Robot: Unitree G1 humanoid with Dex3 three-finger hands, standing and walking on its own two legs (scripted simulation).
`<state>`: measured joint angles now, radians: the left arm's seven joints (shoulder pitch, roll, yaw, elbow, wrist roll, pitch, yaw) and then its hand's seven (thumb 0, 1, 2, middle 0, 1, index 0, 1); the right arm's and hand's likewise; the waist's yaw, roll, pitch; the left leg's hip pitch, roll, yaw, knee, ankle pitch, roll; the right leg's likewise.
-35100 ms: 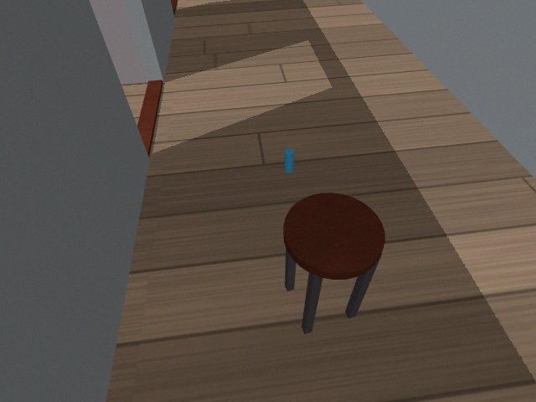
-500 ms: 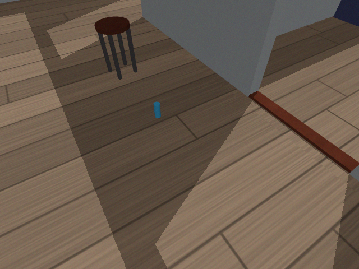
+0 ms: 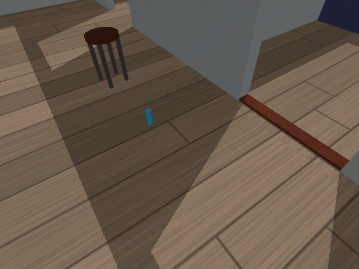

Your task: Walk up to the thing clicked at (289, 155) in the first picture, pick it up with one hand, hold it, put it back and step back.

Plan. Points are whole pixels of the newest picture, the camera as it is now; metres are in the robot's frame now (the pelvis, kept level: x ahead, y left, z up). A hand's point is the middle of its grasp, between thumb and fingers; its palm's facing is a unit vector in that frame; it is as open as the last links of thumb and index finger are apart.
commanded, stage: stand
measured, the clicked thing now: (149, 117) +1.36 +0.27 -0.71
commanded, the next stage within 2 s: walk up in 1.92 s
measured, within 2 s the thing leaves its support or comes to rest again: neither
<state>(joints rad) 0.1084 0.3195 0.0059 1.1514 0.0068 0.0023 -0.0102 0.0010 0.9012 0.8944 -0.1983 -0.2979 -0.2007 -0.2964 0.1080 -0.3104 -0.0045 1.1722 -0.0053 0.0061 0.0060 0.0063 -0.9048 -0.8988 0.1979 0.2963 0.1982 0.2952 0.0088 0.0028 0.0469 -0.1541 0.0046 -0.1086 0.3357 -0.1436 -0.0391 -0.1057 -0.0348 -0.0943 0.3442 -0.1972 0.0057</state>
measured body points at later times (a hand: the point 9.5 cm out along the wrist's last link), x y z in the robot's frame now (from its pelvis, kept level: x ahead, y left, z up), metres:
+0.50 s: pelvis +0.01 -0.01 +0.00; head +0.02 -0.01 +0.45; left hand +0.08 +0.30 -0.13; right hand +0.09 -0.30 -0.14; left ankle +0.03 +0.14 -0.75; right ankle +0.00 -0.12 -0.75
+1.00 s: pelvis +0.01 -0.01 +0.00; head +0.03 -0.01 +0.45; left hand +0.09 +0.30 -0.13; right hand +0.09 -0.31 -0.13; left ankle +0.03 +0.14 -0.75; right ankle +0.00 -0.12 -0.75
